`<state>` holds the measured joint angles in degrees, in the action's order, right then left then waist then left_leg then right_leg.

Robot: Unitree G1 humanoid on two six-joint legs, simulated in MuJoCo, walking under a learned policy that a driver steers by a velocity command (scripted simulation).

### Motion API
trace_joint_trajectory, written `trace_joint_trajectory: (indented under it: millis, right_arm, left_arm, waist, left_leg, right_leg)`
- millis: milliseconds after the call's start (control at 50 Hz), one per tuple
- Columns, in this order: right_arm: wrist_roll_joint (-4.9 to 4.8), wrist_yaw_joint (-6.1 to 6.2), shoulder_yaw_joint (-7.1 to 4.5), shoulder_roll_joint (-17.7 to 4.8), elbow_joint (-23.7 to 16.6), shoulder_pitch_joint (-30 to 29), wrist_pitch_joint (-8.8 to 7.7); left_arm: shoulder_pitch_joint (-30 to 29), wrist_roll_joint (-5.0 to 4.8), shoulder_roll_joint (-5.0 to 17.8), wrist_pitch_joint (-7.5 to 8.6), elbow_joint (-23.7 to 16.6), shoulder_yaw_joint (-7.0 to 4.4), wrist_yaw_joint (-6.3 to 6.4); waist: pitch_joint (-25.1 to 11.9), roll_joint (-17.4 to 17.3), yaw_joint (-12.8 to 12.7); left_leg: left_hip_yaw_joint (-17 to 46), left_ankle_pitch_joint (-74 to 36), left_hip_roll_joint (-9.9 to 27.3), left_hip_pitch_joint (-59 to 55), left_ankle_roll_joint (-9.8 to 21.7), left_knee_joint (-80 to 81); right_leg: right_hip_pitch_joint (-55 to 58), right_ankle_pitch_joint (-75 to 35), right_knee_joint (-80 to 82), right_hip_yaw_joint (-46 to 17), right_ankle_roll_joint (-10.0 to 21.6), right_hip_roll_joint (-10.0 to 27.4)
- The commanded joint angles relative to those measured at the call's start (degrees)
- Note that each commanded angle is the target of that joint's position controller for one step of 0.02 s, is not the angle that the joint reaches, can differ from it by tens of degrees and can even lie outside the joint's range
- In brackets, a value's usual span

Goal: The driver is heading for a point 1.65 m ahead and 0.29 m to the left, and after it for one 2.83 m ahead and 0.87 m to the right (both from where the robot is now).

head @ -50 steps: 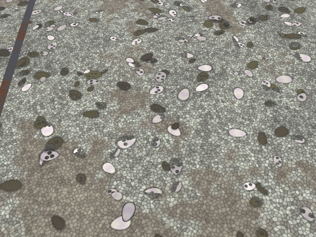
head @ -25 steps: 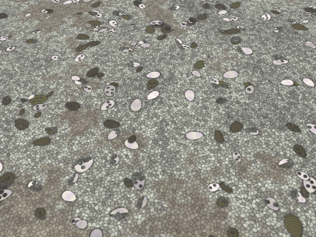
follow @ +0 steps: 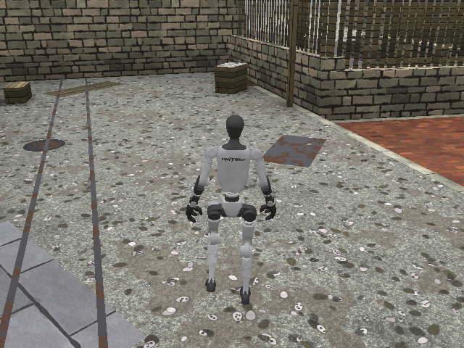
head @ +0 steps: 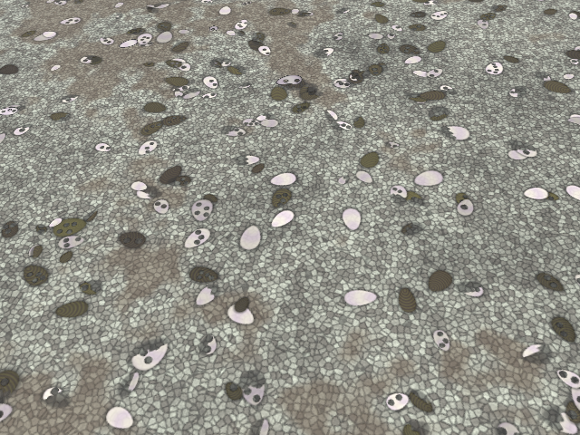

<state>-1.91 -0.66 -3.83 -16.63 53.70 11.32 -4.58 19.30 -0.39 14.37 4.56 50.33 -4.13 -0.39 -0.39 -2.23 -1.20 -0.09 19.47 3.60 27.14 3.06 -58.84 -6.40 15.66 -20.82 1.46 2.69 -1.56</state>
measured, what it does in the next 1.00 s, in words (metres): walks ahead: left foot, then right foot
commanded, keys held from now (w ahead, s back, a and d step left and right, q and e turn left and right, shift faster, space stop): w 0.96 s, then w+q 0.04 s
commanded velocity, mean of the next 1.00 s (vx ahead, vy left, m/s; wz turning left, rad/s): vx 0.48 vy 0.00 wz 0.00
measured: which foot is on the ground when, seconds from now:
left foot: up 0.00-0.30, down 0.32-0.88, up 0.90-1.00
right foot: down 0.00-0.32, up 0.34-0.84, down 0.86-1.00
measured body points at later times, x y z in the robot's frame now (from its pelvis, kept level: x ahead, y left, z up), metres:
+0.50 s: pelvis +0.26 +0.07 +0.00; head +0.29 +0.07 +0.44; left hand +0.35 +0.34 -0.13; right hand +0.35 -0.20 -0.13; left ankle +0.31 +0.15 -0.74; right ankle +0.23 -0.09 -0.66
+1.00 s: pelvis +0.55 +0.00 -0.01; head +0.58 -0.01 +0.44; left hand +0.68 +0.27 -0.12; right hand +0.61 -0.28 -0.15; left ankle +0.46 +0.14 -0.65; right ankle +0.61 -0.09 -0.74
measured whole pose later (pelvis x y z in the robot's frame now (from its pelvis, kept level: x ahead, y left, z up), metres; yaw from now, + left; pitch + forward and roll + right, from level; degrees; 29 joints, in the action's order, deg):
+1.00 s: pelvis +0.55 +0.00 -0.01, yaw +1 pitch +1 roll +0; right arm -1.7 -0.5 -2.6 -17.0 54.4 15.8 -5.0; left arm 9.8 0.1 14.6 5.2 47.7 -2.9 -1.5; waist 2.2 -1.7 0.5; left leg 1.2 21.0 2.7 23.4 2.7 -66.5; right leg -18.7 8.5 -25.9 3.7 3.3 -1.4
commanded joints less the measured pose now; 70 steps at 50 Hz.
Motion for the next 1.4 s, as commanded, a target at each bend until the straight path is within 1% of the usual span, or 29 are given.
trace_joint_trajectory:
  millis: [20, 100, 200, 260, 300, 320, 340, 360, 380, 400, 420, 460, 580, 660, 760, 820, 840, 860, 880, 900, 920, 940, 960, 1000, 1080, 1200, 1300, 1360, 1400]
  right_arm:
    - [0.67, -1.0, -0.61, -3.7, -5.1, -7.3, -1.5]
    - [1.24, -1.51, 0.86, -0.6, -7.8, -14.4, -0.94]
    - [0.4, -2.29, 1.13, -2.1, -10.6, -20.1, -0.8]
    - [0.5, -2.64, 0.08, -4.9, -10.3, -16.5, -1.14]
    - [0.45, -1.87, -2.16, -8.5, -6.1, -1.7, -0.73]
    - [1.15, -1.16, -3.19, -12.1, -4.0, 8.4, -0.45]
    - [1.6, -1.58, -3.73, -15.7, -2.5, 12.3, -0.39]
    - [1.01, -1.66, -2.24, -10.1, -2.6, 10.7, -0.54]
    - [0.95, -1.47, -1.58, -8.0, -3.4, 5.2, -0.86]
    - [1.31, -1.4, -1.13, -6.7, -4.5, 0.6, -1.17]
    - [1.99, -1.49, -0.78, -5.2, -4.8, -2.3, -1.47]
    - [2.8, -1.62, -0.32, -3.7, -4.5, -3.8, -1.99]
    - [1.93, 0.02, -0.83, -6.9, -2.2, 1.1, -2.02]
    - [1.22, 0.59, -0.82, -8.0, -1.1, 5.3, -1.45]
    - [0.89, 0.7, -0.98, -8.6, 1.2, 10.7, 0.16]
    - [0.81, 1.02, -1.45, -9.9, 1.0, 9.4, 1.14]
    - [0.8, 1.06, -1.34, -9.8, 0.6, 8.0, 1.48]
    - [1.28, 1.15, -0.58, -8.0, -0.1, 7.9, 1.57]
    - [2.14, 0.79, 1.21, -2.6, -2.0, 12.9, 0.68]
    - [1.39, 0.39, 1.84, -1.1, -1.0, 14.2, -0.73]
    - [-0.15, 0.0, 0.26, -7.4, -2.0, 9.2, -1.82]
    - [-0.95, -0.1, 0.14, -8.0, -3.4, 4.6, -2.37]
    - [-0.34, 0.14, 0.13, -7.2, -3.6, 2.7, -2.32]
    - [0.29, 0.35, -0.21, -5.6, -2.6, 4.6, -0.69]
    - [0.3, 0.77, -0.07, -3.2, -3.5, 3.0, 1.47]
    - [1.04, -0.63, 0.4, -1.6, -7.1, -6.6, 0.82]
    - [0.86, -2.36, 0.75, -1.5, -11.7, -13.0, 0.89]
    - [0.74, -3.23, -0.45, -3.8, -13.1, -9.7, 1.17]
    - [0.37, -2.58, -3.49, -8.8, -9.8, 5.5, 1.44]
  left_arm:
    - [0.8, 0.33, 6.8, 0.69, -2.7, -0.86, 0.18]
    - [3.4, 0.11, 8.2, 0.33, -1.2, -1.01, 1.01]
    - [6.4, -0.76, 9.1, 0.59, 1.2, -1.3, 1.24]
    - [5.4, -0.7, 10.3, -0.19, 1.7, -1.8, 1.42]
    - [4.8, -0.1, 9.9, -1.28, 1.6, -1.54, 1.62]
    - [5.9, 0.81, 8.0, -1.48, 0.5, -0.61, 1.76]
    - [14.5, 0.17, -1.5, -0.23, 0.3, 1.9, 0.86]
    - [9.5, -1.48, 4.6, 1.31, 0.6, 0.7, 0.7]
    - [3.2, -2.88, 8.3, 2.12, -1.6, -0.4, 0.64]
    - [-0.1, -2.54, 8.4, 2.52, -2.3, -0.3, 1.09]
    - [-1.5, -1.36, 8.2, 2.35, -2.4, -0.73, 1.52]
    - [1.0, -0.77, 6.0, 0.97, -1.9, -0.8, 1.69]
    - [-8.1, 0.29, 5.0, -0.25, -5.2, -0.5, 1.64]
    - [-16.3, -0.09, 3.4, 0.55, -7.1, 0.45, 0.65]
    - [-23.7, -0.76, 4.1, 1.19, -10.2, 0.95, -1.22]
    - [-19.6, -0.79, 6.8, 1.53, -9.9, 0.12, -1.85]
    - [-12.8, -0.64, 8.5, 1.59, -8.0, -0.9, -1.7]
    - [-2.6, -0.28, 11.7, 1.52, -5.0, -2.35, -1.18]
    - [5.5, 0.96, 17.8, 1.26, -3.6, -3.77, -0.72]
    - [6.9, 0.11, 15.3, 0.9, -2.7, -3.07, -0.94]
    - [3.4, -0.24, 11.3, 0.87, -3.3, -1.67, -0.96]
    - [-1.0, -0.02, 9.4, 0.82, -4.3, -1.06, -0.76]
    - [-4.7, 0.35, 8.1, 0.89, -4.7, -0.57, -0.9]
    - [-8.3, 1.08, 5.7, 1.46, -4.9, 0.04, -1.07]
    - [-6.9, 1.43, 7.6, 2.55, -2.7, -0.66, -0.52]
    - [-4.8, 1.0, 9.0, 2.27, -1.1, -0.81, 0.95]
    - [-0.7, -0.02, 10.2, 0.22, 1.1, -1.47, 1.37]
    - [-2.5, -0.31, 12.4, -1.3, 0.2, -2.17, 2.11]
    - [-3.7, -0.26, 12.6, -2.29, -0.7, -2.03, 2.74]
  waist:
    - [4.8, 7.6, -0.8]
    - [5.9, 6.7, -2.2]
    - [8.0, 7.7, -2.3]
    - [4.3, 8.6, 1.0]
    - [-5.2, 9.1, 8.4]
    - [-13.0, 3.4, 11.4]
    - [-22.7, -13.9, 6.0]
    - [-20.1, -9.9, 8.5]
    - [-10.1, -7.5, 7.6]
    - [-5.8, -1.6, 5.6]
    - [-2.6, 0.1, 3.7]
    - [-2.0, -2.0, 0.5]
    - [3.0, 0.1, 1.5]
    - [4.0, 0.3, 4.6]
    - [5.4, -0.2, 6.6]
    - [2.4, -2.4, 2.8]
    - [-1.8, -2.4, -1.1]
    - [-9.1, -1.0, -5.2]
    - [-19.0, 10.0, -4.9]
    - [-23.9, 17.9, -4.7]
    - [-16.0, 12.8, -5.2]
    - [-9.3, 9.8, -4.1]
    - [-4.5, 5.9, -2.3]
    - [-1.6, 6.9, 1.0]
    - [1.5, 5.7, 1.9]
    - [4.1, 4.8, -1.1]
    - [5.9, 4.2, -2.9]
    - [2.0, 6.9, 0.4]
    - [-6.4, 6.1, 8.6]
  left_leg:
    - [1.6, -7.6, 4.3, 20.3, -0.4, 1.4]
    - [-1.5, -18.3, 1.4, 13.3, -3.1, 17.0]
    - [-1.0, -23.1, -0.6, 7.9, -1.2, 27.7]
    - [-1.8, -18.3, -2.5, 2.0, 1.4, 29.1]
    - [-4.5, -16.1, -5.8, -17.6, 4.2, 28.7]
    - [7.2, -14.4, 4.3, -36.0, 7.6, 26.4]
    - [38.0, 3.3, 18.4, -53.3, 17.8, 35.3]
    - [44.4, 11.2, 17.2, -50.4, 15.8, 43.2]
    - [35.2, 8.3, 15.7, -42.2, 13.0, 44.1]
    - [28.3, 1.8, 13.9, -33.1, 11.6, 45.1]
    - [22.7, -4.8, 11.8, -25.1, 10.8, 46.3]
    - [17.1, -9.0, 9.2, -17.8, 10.4, 49.3]
    - [9.2, -15.2, 8.1, -16.1, 11.0, 54.1]
    - [4.2, -17.7, 6.0, -18.1, 8.7, 53.7]
    - [5.0, -20.4, 9.9, -28.3, 8.4, 48.9]
    - [5.0, -34.7, 11.2, -32.3, 6.6, 42.1]
    - [2.9, -43.9, 9.2, -31.4, 5.5, 34.2]
    - [0.6, -42.6, 6.1, -24.7, 3.7, 21.7]
    - [-2.4, -21.8, -0.9, -3.7, 0.1, -0.7]
    - [3.0, 12.5, -7.2, 9.7, -1.3, -12.9]
    - [6.7, 11.6, -3.3, 15.8, -0.1, -17.7]
    - [5.0, 6.6, -0.3, 16.9, 0.6, -16.7]
    - [3.8, 2.0, 2.1, 15.1, 0.3, -12.8]
    - [4.6, -2.9, 4.7, 8.7, -0.3, -7.7]
    - [6.4, -9.7, 4.6, 11.0, -2.1, -1.4]
    - [2.3, -26.7, 2.4, 9.8, -2.2, 17.8]
    - [-0.2, -20.4, 1.4, 14.6, 0.1, 23.9]
    - [-5.1, -11.2, -3.0, 6.8, 2.9, 23.9]
    - [-5.8, -12.3, -7.5, -14.8, 6.5, 27.6]
  right_leg:
    - [10.6, -11.3, 13.3, -16.0, 8.6, 15.4]
    - [4.2, -17.3, 14.8, -7.5, 8.0, 12.1]
    - [5.9, -16.6, 15.4, -5.9, 7.1, 15.1]
    - [11.9, -33.7, 8.4, -4.8, 5.4, 16.6]
    - [8.9, -48.9, -9.7, -1.6, 3.0, 13.2]
    - [-4.7, -32.9, -27.7, -0.5, 1.2, 10.4]
    - [-25.8, 11.9, -49.1, -3.2, -2.5, -1.4]
    - [-32.0, 16.6, -56.1, -10.5, -1.4, -0.2]
    - [-36.6, 12.4, -57.4, -8.7, -0.4, 2.9]
    - [-34.4, 6.7, -54.7, -7.3, 0.2, 6.2]
    - [-31.5, 3.2, -51.1, -6.6, 0.1, 8.3]
    - [-25.3, 0.3, -47.4, -7.2, 0.1, 10.4]
    - [-32.3, -12.7, -30.7, -5.4, -3.2, 11.6]
    - [-29.4, -22.7, -16.7, -2.3, -3.3, 8.8]
    - [-31.5, -18.2, -9.3, -2.0, -1.8, 6.9]
    - [-24.3, -11.4, -7.2, -0.6, 0.7, 4.4]
    - [-14.8, -11.9, -5.6, 1.2, 2.3, 2.5]
    - [1.0, -13.4, -7.4, -0.7, 4.7, 4.4]
    - [24.7, -10.4, -8.2, -22.6, 12.3, 19.5]
    - [31.9, -2.3, 1.4, -43.2, 17.5, 25.6]
    - [26.6, 2.1, 3.2, -37.7, 14.5, 23.3]
    - [18.4, -0.4, 4.2, -29.2, 12.4, 21.0]
    - [9.9, -5.2, 6.4, -23.2, 11.4, 18.6]
    - [0.9, -9.4, 10.4, -15.9, 9.7, 15.8]
    - [-2.8, -15.5, 14.6, -7.1, 10.0, 15.4]
    - [-0.8, -17.6, 16.4, 3.9, 6.9, 13.5]
    - [11.9, -24.8, 11.3, 6.6, 5.9, 17.6]
    - [15.0, -49.8, 0.9, 8.9, 4.0, 18.2]
    - [8.1, -55.0, -20.3, 11.2, 1.1, 14.9]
